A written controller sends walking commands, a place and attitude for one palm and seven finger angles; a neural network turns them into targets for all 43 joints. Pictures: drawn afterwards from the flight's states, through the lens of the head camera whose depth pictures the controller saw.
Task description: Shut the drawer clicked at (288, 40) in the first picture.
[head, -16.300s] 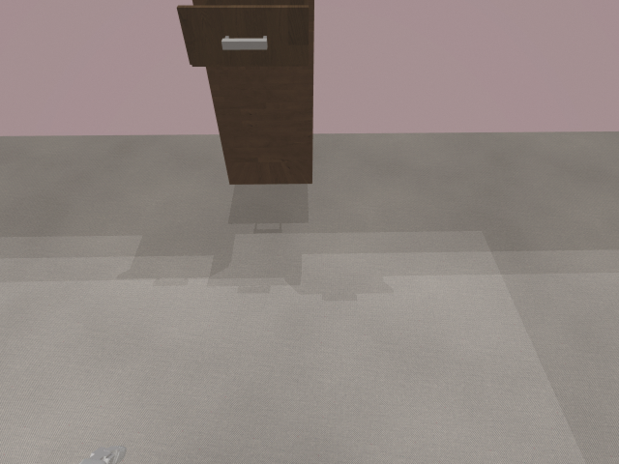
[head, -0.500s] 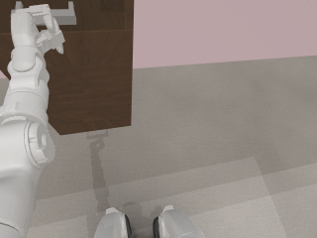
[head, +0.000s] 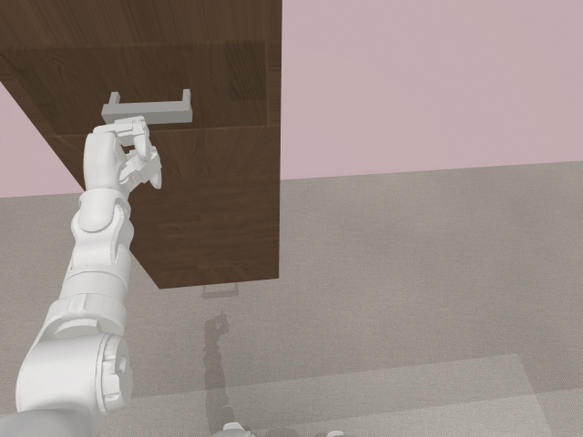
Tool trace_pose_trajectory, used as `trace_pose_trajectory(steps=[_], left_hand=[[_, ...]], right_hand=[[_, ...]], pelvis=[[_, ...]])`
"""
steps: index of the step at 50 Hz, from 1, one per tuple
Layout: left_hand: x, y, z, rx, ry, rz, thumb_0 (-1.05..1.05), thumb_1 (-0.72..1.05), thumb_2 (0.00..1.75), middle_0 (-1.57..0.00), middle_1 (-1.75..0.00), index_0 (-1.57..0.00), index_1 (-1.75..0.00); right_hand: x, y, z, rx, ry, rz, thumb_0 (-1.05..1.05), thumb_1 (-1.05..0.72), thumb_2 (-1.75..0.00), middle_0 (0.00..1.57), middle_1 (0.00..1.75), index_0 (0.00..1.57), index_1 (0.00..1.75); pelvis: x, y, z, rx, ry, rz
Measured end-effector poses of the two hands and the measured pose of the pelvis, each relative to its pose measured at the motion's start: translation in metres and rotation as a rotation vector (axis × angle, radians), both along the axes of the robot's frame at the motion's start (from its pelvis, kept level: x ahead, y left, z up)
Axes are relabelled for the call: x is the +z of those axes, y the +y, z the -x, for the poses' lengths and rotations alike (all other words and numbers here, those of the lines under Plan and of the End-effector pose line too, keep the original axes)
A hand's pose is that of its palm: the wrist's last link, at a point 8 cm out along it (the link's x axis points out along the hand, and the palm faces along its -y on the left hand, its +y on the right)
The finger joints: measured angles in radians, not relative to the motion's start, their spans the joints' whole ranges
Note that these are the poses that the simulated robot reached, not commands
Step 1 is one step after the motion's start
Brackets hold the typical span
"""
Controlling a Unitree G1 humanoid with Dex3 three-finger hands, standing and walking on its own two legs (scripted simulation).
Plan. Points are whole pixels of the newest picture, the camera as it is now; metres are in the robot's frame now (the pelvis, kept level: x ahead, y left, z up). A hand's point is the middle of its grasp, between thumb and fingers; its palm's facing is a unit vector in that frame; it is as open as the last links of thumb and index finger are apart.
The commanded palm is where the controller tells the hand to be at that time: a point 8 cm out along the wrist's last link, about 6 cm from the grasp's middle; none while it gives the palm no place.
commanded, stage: draw the hand back to the body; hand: left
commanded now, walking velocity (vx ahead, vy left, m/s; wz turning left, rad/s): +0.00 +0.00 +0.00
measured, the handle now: (150, 104) +0.60 +0.19 +0.08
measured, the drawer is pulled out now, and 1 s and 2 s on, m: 0.00 0.00 0.00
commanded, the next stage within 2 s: step back with the hand held close in 1.20 s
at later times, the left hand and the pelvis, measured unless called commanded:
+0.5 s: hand (90, 261) +0.30 +0.19 +0.14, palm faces +0.21 -0.95 -0.21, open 3.2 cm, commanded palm +0.25 +0.24 +0.16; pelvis -0.01 -0.02 +0.04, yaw +2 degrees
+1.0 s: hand out of the picture +0.18 +0.22 +0.19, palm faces +0.38 -0.84 -0.39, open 3.2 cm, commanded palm +0.12 +0.26 +0.22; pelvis +0.00 -0.02 +0.05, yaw +2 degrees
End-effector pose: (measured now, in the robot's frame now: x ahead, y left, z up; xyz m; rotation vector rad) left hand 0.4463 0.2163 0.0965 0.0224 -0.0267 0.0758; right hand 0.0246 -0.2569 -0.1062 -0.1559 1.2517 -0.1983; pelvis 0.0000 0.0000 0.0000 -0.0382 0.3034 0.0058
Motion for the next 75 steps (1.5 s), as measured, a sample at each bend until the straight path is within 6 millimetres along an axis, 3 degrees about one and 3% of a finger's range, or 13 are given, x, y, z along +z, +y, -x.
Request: trace_pose_trajectory(steps=[7, 17, 22, 35, 52, 59, 65, 69, 75], left_hand=[[0.014, 0.011, 0.055, 0.030, 0.000, -0.002, 0.01, 0.90, 0.90, -1.40, -1.60, -1.39, -1.60], [0.042, 0.021, 0.127, 0.011, -0.019, -0.006, 0.01, 0.90, 0.90, -1.40, -1.60, -1.40, -1.60], [0.053, 0.019, 0.162, 0.092, 0.004, -0.157, 0.01, 0.90, 0.90, -1.40, -1.60, -1.40, -1.60], [0.083, 0.027, 0.229, 0.235, -0.029, -0.272, 0.01, 0.90, 0.90, -1.40, -1.60, -1.40, -1.60], [0.120, 0.039, 0.310, 0.316, -0.063, -0.424, 0.01, 0.89, 0.90, -1.40, -1.60, -1.40, -1.60], [0.120, 0.044, 0.323, 0.358, -0.061, -0.430, 0.01, 0.89, 0.90, -1.40, -1.60, -1.40, -1.60], [0.115, 0.044, 0.318, 0.361, -0.059, -0.401, 0.01, 0.89, 0.90, -1.40, -1.60, -1.40, -1.60], [0.123, 0.046, 0.313, 0.341, -0.092, -0.427, 0.01, 0.89, 0.90, -1.40, -1.60, -1.40, -1.60], [0.123, 0.054, 0.305, 0.290, -0.089, -0.485, 0.01, 0.89, 0.90, -1.40, -1.60, -1.40, -1.60]], right_hand=[[0.014, -0.002, -0.048, 0.043, -0.157, -0.016, 0.00, -0.91, -0.90, 0.20, 0.30, 0.20, 0.30], [0.040, -0.004, -0.112, 0.135, -0.401, -0.003, 0.01, -0.91, -0.90, 0.20, 0.30, 0.20, 0.30], [0.056, 0.001, -0.132, 0.150, -0.476, -0.006, 0.01, -0.91, -0.90, 0.20, 0.30, 0.20, 0.30], [0.068, 0.018, -0.146, 0.201, -0.519, -0.042, 0.01, -0.91, -0.90, 0.20, 0.30, 0.20, 0.30], [0.069, 0.013, -0.156, 0.205, -0.546, -0.027, 0.01, -0.91, -0.90, 0.20, 0.30, 0.20, 0.30], [0.071, 0.019, -0.166, 0.225, -0.567, -0.025, 0.01, -0.91, -0.90, 0.20, 0.30, 0.20, 0.30], [0.074, 0.026, -0.168, 0.238, -0.577, -0.026, 0.01, -0.91, -0.90, 0.20, 0.30, 0.20, 0.30], [0.076, 0.028, -0.167, 0.238, -0.575, -0.027, 0.01, -0.91, -0.90, 0.21, 0.30, 0.20, 0.30], [0.076, 0.020, -0.154, 0.182, -0.515, -0.005, 0.01, -0.91, -0.90, 0.21, 0.30, 0.20, 0.30]], pelvis=[[0.013, -0.008, -0.005, 0.010, -0.086, -0.015], [0.022, -0.017, 0.006, 0.040, -0.191, -0.028], [0.031, -0.019, 0.012, 0.030, -0.254, -0.039], [0.046, -0.022, 0.010, 0.022, -0.349, -0.049], [0.047, -0.021, -0.001, 0.023, -0.362, -0.044], [0.046, -0.020, 0.000, 0.035, -0.365, -0.046], [0.046, -0.020, 0.000, 0.034, -0.366, -0.046], [0.046, -0.019, 0.000, 0.030, -0.359, -0.039], [0.046, -0.012, 0.006, 0.013, -0.316, -0.030]])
